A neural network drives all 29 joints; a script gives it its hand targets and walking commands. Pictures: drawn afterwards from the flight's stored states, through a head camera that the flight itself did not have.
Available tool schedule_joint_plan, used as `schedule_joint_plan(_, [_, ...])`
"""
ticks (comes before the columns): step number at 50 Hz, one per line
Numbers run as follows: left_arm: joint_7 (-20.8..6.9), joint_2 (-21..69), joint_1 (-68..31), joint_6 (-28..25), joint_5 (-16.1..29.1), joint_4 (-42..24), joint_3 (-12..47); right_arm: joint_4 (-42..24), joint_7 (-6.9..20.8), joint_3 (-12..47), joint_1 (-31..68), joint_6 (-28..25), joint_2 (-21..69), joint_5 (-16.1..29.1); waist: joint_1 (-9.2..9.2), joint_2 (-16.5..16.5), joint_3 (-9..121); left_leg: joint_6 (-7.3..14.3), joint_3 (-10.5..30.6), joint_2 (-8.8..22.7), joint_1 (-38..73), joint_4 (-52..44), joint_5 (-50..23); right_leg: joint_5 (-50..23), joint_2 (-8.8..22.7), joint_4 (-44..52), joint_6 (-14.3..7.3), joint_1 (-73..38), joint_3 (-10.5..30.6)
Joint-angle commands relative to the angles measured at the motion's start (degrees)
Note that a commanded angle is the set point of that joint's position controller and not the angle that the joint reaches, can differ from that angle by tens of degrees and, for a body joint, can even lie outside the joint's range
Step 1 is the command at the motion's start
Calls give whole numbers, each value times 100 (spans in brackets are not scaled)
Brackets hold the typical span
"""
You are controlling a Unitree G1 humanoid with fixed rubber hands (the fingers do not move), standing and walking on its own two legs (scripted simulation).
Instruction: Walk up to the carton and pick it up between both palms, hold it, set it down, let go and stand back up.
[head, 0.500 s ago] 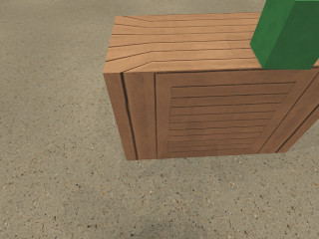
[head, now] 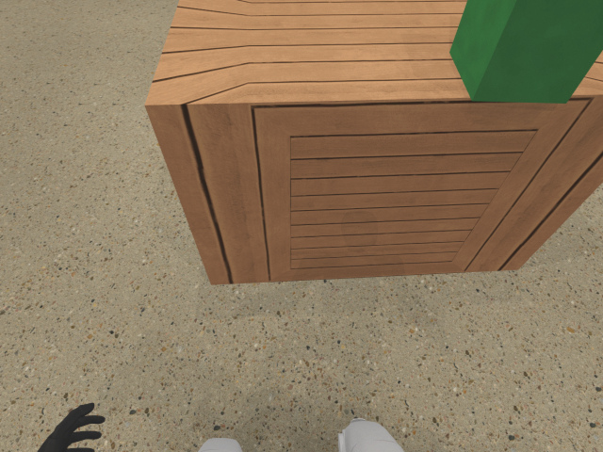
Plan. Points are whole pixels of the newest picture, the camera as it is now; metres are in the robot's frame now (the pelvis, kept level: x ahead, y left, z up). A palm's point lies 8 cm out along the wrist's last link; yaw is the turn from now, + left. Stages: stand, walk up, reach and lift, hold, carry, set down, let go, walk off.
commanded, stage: walk up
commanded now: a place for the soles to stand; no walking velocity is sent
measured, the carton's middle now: (533, 15) +0.85 -0.46 +0.16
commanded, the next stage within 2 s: none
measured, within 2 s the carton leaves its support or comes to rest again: neither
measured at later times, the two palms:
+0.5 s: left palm out of the picture +0.07 +0.17 -0.15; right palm out of the picture +0.05 -0.50 -0.08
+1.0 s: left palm out of the picture +0.10 -0.02 -0.14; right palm out of the picture +0.09 -0.70 -0.11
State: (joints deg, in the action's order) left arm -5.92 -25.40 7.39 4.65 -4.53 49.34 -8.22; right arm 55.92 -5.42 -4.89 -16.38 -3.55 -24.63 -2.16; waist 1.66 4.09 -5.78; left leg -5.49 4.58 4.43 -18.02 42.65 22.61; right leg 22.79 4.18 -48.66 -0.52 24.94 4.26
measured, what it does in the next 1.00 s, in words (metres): steps to the right: left foot, then right foot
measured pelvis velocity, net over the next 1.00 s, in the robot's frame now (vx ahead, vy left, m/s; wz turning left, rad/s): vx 0.03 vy -0.36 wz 0.11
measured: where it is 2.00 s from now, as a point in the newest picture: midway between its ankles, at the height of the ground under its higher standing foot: outside the picture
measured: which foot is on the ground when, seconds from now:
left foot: down 0.00-0.00, up 0.02-0.18, down 0.20-0.58, up 0.60-0.74, down 0.76-1.00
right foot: down 0.00-0.22, up 0.24-0.54, down 0.56-0.78, up 0.80-0.98, down 1.00-1.00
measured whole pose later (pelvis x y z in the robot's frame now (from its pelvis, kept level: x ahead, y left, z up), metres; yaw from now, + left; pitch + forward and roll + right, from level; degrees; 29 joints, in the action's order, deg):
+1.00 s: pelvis +0.03 -0.36 -0.03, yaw +6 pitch -4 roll +2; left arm -4.0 -25.9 10.5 5.1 -2.3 47.1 -6.8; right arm 54.1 -5.7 -4.6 -18.3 -4.3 -23.5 -3.3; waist 0.6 5.7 -7.6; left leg -2.4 3.6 6.3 -29.3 56.9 23.9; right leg 30.6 3.9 -61.7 -1.9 28.7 2.9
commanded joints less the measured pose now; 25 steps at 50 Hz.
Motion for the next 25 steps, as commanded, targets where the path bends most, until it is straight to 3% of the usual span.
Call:
schedule_joint_plan(1, [46, -1927, 614, -120, 53, -534, -523, -776, -201, -269, 187, 15, -1249, -15, -815, 1986, 513, 671, -480, -1012, -2933, 2593, 2088, 863, 1421, 3594, -1236, -1713, 3141])
schedule_joint_plan(2, [70, -1871, 428, -90, 100, -763, -506, -630, -231, -362, 515, 28, -1484, 15, -854, 1248, 246, 811, -55, -742, -2165, 2957, 1813, 989, 1570, 3567, -1579, -815, 3184])
schedule_joint_plan(3, [121, -1769, 186, -114, 131, -888, -505, -517, -178, -333, 174, 10, -1423, 45, -610, 747, 269, 781, -125, -476, -2217, 2968, 1560, 636, 1620, 3209, -1774, -901, 2982])
schedule_joint_plan(4, [142, -1418, -237, -79, 134, -973, -375, -258, -153, -297, -73, -20, -1433, 46, -384, 662, -53, 710, -506, -187, -1896, 2412, 1300, 531, 1380, 2821, -1592, -773, 1970])
schedule_joint_plan(5, [189, -1313, -150, -97, 70, -1044, -317, -55, -158, -383, -675, -44, -1584, 149, -311, 956, 199, 770, -590, -178, -1825, 2000, 973, 211, 1065, 2501, -1425, -1056, 1718])
schedule_joint_plan(6, [185, -1268, -279, -85, 22, -1085, -264, -3, -118, -342, -752, -62, -1493, 153, -211, 1027, 154, 809, -759, -245, -1151, 1639, 893, 62, 950, 2509, -1385, -486, 1499])
schedule_joint_plan(7, [195, -1294, -241, -38, 20, -1100, -240, 6, -99, -362, -793, -73, -1443, 143, -221, 947, -68, 882, -1049, -222, -384, 1092, 924, -214, 1117, 2415, -1531, 159, 1513])
schedule_joint_plan(8, [185, -1276, -363, -21, 9, -1127, -142, 162, -74, -418, -1222, -74, -1377, 123, 19, 929, 84, 956, -993, -252, 519, 529, 429, -81, 1091, 2187, -1521, 712, 1272])
schedule_joint_plan(9, [167, -1103, -396, 42, 5, -1276, -97, 232, -71, -418, -1798, -114, -1223, 165, 349, 582, 180, 902, -823, -197, 1459, -131, -345, 79, 725, 1392, -1116, 1450, 626])
schedule_joint_plan(10, [188, -677, -322, 120, -43, -1166, 75, 346, -92, -555, -2235, -182, -1467, 6, 612, -210, 447, 867, 387, 164, 2282, -851, 154, 887, 214, -129, -767, 2165, 218])
schedule_joint_plan(11, [218, -384, -139, 55, -38, -1430, 154, -23, -217, -686, -2036, -211, -2135, -39, 614, -1435, 425, 1217, 3676, 1869, 1700, -2671, 1551, 1097, -845, -1635, -256, 2529, 287])
schedule_joint_plan(12, [234, -1009, 104, 120, -76, -1333, -72, -287, -284, -671, -1387, -247, -2362, 62, 334, -870, 676, 1691, 4708, 2574, 1008, -3267, 1869, 1230, -577, -2195, -129, 1894, 1014])
schedule_joint_plan(13, [247, -1384, 228, 116, -26, -1112, -205, -482, -317, -650, -676, -267, -2500, 54, 36, -233, 471, 1884, 4232, 2619, 878, -2861, 1581, 1022, -466, -2528, -84, 1901, 1295])
schedule_joint_plan(14, [270, -1207, 557, 106, 11, -861, -187, -570, -290, -663, -423, -271, -2252, -36, -218, -355, 197, 2008, 3176, 2358, 829, -2271, 939, 703, -354, -2675, -96, 2067, 1205])
schedule_joint_plan(15, [302, -1211, 490, 43, -10, -875, -224, -578, -301, -634, -490, -264, -2083, -36, -137, -902, 383, 2246, 3052, 2269, 972, -1832, 672, 747, -308, -2617, -128, 2011, 1143])
schedule_joint_plan(16, [274, -1175, 332, 48, -33, -797, -218, -637, -315, -574, -325, -280, -1888, -64, -130, -885, 75, 2244, 2482, 2164, 444, -1667, -395, 734, -217, -2852, -58, 1796, 1165])
schedule_joint_plan(17, [269, -1220, 425, 28, -7, -880, -242, -695, -260, -551, -392, -279, -1938, -28, -177, -1020, 79, 2102, 1829, 1821, 140, -1497, -376, 566, -318, -2709, -42, 1558, 1088])
schedule_joint_plan(18, [217, -1206, 319, 14, 15, -793, -273, -625, -254, -554, -391, -271, -1840, -47, -98, -1069, -207, 2092, 1562, 1693, -412, -1543, -451, 473, -372, -2937, -28, 1445, 969])
schedule_joint_plan(19, [176, -1175, 320, 53, -40, -796, -249, -721, -248, -584, -446, -296, -1902, 9, -84, -948, -125, 2140, 1709, 1784, -368, -1612, -139, 382, -281, -2880, -38, 1429, 751])
schedule_joint_plan(20, [140, -1191, 465, 32, 17, -756, -290, -733, -198, -650, -402, -295, -2077, -22, -151, -1089, -76, 2011, 1519, 1570, -346, -1555, 392, 442, -279, -2601, -5, 1306, 676])
schedule_joint_plan(21, [114, -1175, 599, 16, 49, -778, -275, -799, -205, -680, -161, -287, -2133, -1, -287, -1701, -80, 1932, 1189, 1638, -359, -1637, 544, 385, -50, -2319, -45, 1291, 590])
schedule_joint_plan(22, [112, -1221, 633, 16, 88, -704, -298, -833, -200, -674, -24, -270, -2140, -38, -306, -1754, -55, 1986, 1356, 1636, -597, -1607, 1083, 489, 96, -2019, -25, 985, 341])
schedule_joint_plan(23, [54, -1221, 460, 12, 108, -793, -311, -847, -208, -741, 32, -260, -2292, -90, -258, -1931, 182, 1973, 1233, 1601, -663, -1577, 1436, 821, 185, -1489, -26, 683, 134])
schedule_joint_plan(24, [20, -1403, 192, 22, 94, -846, -349, -793, -190, -749, -168, -232, -2319, -128, -41, -1624, 79, 1929, 1151, 1443, -1051, -1631, 1649, 1111, 118, -1234, -2, 594, -252])
schedule_joint_plan(25, [-22, -1289, 375, 26, 81, -803, -370, -822, -164, -777, -67, -229, -2335, -187, -144, -2063, -55, 1914, 954, 1424, -1183, -1551, 1555, 939, 161, -880, -44, 445, -372])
